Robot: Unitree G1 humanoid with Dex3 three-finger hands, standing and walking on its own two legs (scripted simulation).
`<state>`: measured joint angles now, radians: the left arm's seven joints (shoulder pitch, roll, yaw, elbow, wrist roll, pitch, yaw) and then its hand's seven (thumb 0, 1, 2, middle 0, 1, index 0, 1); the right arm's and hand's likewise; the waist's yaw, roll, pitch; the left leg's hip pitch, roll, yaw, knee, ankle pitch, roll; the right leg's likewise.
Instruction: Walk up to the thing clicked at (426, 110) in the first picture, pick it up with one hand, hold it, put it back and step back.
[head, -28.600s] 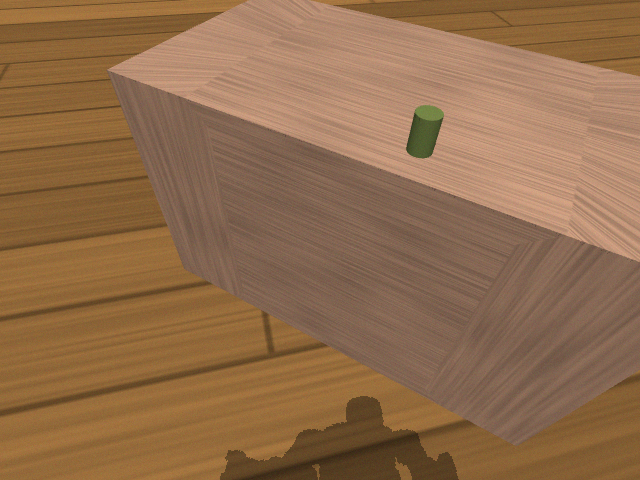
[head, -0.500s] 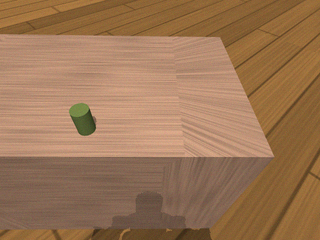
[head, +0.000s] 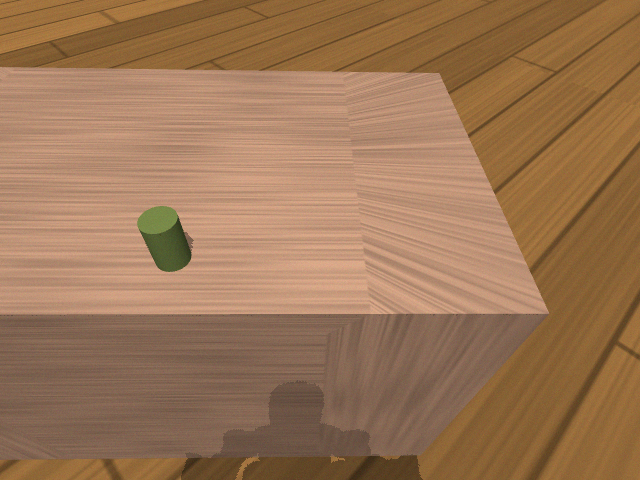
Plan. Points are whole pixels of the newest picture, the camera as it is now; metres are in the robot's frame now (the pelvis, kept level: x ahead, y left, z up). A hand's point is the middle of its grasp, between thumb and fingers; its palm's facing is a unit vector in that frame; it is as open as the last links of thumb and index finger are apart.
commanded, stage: stand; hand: left
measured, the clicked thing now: (166, 239) +0.42 +0.22 +0.06
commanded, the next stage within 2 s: step back in 0.54 s
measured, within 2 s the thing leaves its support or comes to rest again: neither
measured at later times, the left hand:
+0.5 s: hand out of the picture +0.08 +0.25 -0.16, palm faces -0.03 -0.94 -0.35, open 7.4 cm
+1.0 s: hand out of the picture +0.07 +0.30 -0.18, palm faces -0.05 -0.93 -0.37, open 7.4 cm
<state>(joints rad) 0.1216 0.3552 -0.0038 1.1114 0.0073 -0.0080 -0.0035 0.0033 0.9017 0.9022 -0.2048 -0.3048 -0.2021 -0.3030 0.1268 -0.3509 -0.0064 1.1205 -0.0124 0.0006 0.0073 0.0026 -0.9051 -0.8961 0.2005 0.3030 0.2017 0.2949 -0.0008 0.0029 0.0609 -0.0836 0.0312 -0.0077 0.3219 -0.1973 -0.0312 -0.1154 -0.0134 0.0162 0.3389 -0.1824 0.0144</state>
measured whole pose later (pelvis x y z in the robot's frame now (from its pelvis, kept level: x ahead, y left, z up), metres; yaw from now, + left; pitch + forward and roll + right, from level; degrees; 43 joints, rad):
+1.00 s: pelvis -0.08 +0.04 -0.02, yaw -1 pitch -2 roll -1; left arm 0.03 0.42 0.06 0.89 0.00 0.07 0.03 0.00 0.90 0.90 -0.20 -0.30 -0.20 -0.30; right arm 0.15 -0.36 -0.05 0.94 -0.03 0.04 0.00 0.00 -0.90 -0.90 0.20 0.30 0.20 0.30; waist -0.02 -0.05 0.21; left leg -0.30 0.00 -0.01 0.64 -0.31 0.03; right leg -0.48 0.12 0.16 1.13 -0.53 -0.02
